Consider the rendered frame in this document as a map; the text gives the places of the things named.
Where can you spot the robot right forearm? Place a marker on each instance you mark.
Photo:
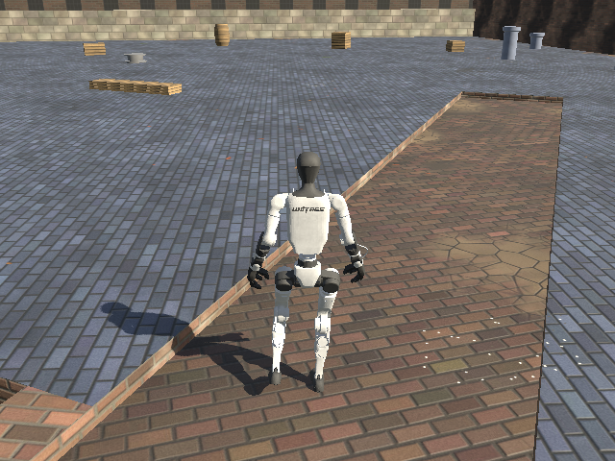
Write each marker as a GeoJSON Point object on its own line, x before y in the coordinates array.
{"type": "Point", "coordinates": [354, 253]}

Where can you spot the robot right hand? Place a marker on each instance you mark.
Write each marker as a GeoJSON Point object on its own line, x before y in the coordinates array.
{"type": "Point", "coordinates": [351, 269]}

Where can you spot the robot left upper arm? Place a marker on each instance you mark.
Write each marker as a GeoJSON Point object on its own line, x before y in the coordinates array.
{"type": "Point", "coordinates": [272, 219]}

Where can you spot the robot left hand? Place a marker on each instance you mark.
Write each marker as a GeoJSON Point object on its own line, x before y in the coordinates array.
{"type": "Point", "coordinates": [252, 275]}

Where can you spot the robot left foot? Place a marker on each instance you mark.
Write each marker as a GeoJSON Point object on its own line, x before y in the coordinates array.
{"type": "Point", "coordinates": [275, 377]}

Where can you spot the robot right upper arm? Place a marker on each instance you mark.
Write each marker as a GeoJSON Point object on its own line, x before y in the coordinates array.
{"type": "Point", "coordinates": [343, 219]}

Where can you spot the robot left forearm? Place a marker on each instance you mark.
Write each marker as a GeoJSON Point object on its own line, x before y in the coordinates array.
{"type": "Point", "coordinates": [259, 255]}

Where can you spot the robot torso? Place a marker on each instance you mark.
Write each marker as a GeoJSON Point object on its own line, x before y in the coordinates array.
{"type": "Point", "coordinates": [307, 231]}

